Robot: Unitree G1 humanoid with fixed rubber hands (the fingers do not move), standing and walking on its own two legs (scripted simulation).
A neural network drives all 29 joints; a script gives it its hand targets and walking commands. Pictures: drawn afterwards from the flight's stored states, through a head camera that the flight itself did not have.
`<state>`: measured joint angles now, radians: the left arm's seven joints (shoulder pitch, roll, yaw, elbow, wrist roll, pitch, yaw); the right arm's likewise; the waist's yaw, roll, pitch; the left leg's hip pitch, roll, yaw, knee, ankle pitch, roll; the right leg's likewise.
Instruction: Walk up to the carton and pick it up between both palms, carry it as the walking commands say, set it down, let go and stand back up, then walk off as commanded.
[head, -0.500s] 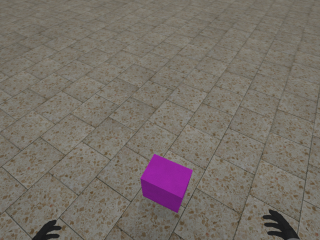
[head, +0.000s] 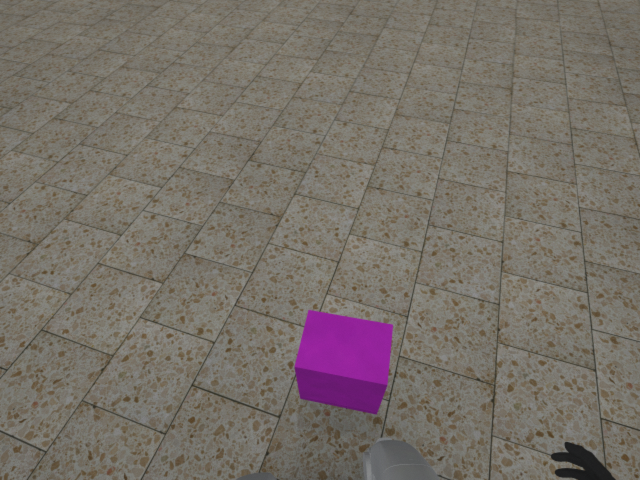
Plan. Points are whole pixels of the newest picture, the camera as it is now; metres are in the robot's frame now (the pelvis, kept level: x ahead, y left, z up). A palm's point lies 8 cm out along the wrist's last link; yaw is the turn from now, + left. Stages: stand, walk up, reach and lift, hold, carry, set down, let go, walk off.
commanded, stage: walk up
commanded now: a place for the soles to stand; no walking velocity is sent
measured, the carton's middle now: (343, 364) +0.48 -0.06 -0.62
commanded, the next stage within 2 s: none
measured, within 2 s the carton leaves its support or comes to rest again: neither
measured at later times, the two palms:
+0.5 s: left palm (76, 421) +0.21 +0.34 -0.09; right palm out of the picture +0.11 -0.31 -0.07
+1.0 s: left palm (87, 414) +0.22 +0.32 -0.07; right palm out of the picture +0.08 -0.32 -0.08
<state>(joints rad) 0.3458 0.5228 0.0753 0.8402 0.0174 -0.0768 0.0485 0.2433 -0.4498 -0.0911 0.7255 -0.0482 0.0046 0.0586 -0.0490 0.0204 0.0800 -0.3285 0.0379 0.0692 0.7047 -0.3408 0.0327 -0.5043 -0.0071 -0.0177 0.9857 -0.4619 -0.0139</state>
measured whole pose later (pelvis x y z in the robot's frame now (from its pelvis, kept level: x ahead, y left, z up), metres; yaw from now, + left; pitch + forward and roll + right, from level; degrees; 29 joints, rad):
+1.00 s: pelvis +0.04 +0.03 +0.01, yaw -14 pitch -2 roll +1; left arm 0.17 0.44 0.03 0.91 0.01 -0.04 0.00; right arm 0.10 -0.43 -0.05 0.91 -0.01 -0.02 0.01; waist -0.01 0.00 0.07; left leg -0.20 0.05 0.16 0.61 -0.36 0.02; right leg -0.32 0.05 0.10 0.62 -0.27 -0.01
